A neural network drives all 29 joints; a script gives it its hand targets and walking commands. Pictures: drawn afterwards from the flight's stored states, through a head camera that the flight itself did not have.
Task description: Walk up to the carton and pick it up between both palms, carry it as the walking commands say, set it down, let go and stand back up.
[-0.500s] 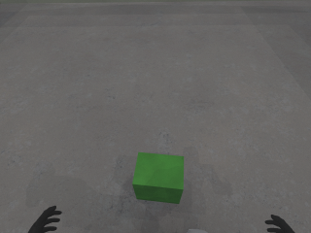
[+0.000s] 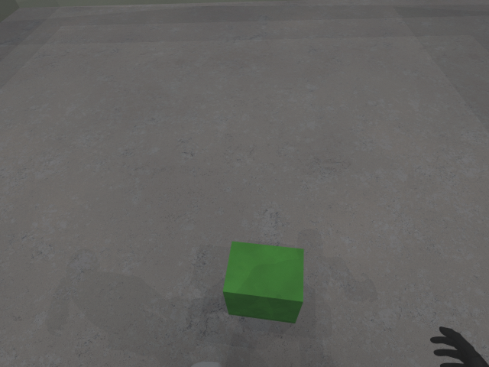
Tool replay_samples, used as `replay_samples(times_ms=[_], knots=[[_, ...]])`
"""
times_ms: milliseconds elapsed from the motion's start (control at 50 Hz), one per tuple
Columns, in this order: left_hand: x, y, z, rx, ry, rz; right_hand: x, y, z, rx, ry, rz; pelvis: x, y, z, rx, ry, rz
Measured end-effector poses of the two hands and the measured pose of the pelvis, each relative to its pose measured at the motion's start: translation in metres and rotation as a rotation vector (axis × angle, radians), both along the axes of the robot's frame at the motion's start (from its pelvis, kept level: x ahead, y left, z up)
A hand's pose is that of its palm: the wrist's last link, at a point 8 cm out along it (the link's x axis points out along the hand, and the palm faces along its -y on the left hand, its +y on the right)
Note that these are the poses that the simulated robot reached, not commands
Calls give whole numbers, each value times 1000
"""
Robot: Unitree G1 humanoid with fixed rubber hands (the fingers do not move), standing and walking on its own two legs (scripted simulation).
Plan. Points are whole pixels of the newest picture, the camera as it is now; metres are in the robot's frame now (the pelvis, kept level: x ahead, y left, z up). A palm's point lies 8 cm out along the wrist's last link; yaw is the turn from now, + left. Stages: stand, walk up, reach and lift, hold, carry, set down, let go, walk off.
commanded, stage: walk up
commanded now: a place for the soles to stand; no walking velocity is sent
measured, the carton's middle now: (264, 283) +0.48 -0.02 -0.63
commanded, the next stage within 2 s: reach and lift in 1.24 s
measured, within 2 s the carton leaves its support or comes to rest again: neither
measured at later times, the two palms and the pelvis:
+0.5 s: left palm (73, 327) +0.19 +0.34 -0.09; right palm out of the picture +0.13 -0.30 -0.09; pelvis +0.04 +0.03 +0.01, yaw -7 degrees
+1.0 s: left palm (86, 320) +0.20 +0.32 -0.09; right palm out of the picture +0.10 -0.32 -0.09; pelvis +0.05 +0.02 +0.01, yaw -9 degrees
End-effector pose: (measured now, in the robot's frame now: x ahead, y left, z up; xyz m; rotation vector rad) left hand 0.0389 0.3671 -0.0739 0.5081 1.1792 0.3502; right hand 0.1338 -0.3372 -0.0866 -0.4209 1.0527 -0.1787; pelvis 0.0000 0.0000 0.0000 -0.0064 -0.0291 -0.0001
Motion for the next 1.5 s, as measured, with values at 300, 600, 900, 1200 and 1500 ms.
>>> replay_samples(times_ms=[300,600,900,1200,1500], knots=[[76,-7,-27,-131,-5,-117,-16,46,-9,32,-14,-129,26,34,-2,5,-8,-81],[168,-34,-11,-146,-103,-210,-6,30,0,19,-31,-217,45,30,6,16,-8,-128],[164,-45,-12,-147,-53,-224,-32,19,-6,23,20,-252,47,21,8,19,-5,-152],[175,-52,-13,-156,-58,-238,-32,16,-4,16,16,-265,53,18,8,17,2,-166],[198,-60,-13,-217,-140,-212,46,28,6,31,-95,-192,31,23,-6,11,68,-40]])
